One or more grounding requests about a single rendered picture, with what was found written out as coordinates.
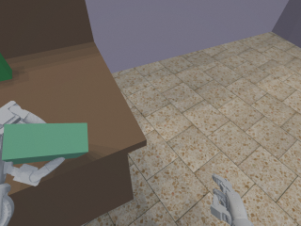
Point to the sponge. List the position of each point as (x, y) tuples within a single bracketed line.
[(37, 142)]

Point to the robot right hand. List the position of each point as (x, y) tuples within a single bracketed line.
[(231, 206)]

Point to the left robot forearm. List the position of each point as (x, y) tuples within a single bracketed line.
[(6, 204)]

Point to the robot left hand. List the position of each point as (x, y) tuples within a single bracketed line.
[(11, 113)]

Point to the table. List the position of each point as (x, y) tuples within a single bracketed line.
[(59, 75)]

